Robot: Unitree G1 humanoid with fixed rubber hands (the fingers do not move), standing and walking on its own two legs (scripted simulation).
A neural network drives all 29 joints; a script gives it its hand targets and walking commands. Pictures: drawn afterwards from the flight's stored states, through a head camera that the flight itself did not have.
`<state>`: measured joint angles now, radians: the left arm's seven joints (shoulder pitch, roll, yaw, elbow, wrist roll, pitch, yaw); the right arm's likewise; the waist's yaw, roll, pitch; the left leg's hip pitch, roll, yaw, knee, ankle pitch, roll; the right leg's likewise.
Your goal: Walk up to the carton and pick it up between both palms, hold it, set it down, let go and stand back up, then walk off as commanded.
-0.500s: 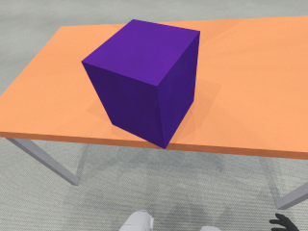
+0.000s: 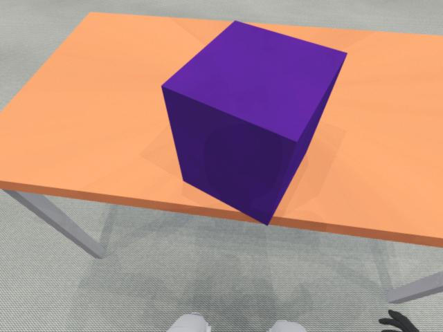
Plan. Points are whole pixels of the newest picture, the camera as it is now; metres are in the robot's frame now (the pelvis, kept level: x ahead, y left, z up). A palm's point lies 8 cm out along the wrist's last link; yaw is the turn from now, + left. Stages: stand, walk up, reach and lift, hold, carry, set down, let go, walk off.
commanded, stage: walk up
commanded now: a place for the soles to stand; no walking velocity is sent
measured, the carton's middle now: (251, 127) +0.44 -0.02 +0.10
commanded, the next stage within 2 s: none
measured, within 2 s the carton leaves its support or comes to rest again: neither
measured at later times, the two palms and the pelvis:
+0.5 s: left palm out of the picture +0.05 +0.30 -0.07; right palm out of the picture +0.07 -0.33 -0.10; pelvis -0.03 -0.02 +0.01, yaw +0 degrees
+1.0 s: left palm out of the picture +0.06 +0.30 -0.07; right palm out of the picture +0.07 -0.33 -0.10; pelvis -0.02 -0.02 +0.01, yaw +0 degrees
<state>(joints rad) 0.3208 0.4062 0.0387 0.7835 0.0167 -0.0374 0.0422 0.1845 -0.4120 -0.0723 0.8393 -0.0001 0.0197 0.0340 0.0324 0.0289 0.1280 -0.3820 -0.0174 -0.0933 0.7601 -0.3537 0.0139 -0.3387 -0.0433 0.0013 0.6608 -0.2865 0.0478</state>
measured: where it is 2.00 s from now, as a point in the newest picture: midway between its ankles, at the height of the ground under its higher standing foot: outside the picture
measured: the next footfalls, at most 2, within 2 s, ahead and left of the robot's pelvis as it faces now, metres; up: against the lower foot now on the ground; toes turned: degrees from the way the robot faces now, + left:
none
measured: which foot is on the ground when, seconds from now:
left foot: down 0.00-1.00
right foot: down 0.00-1.00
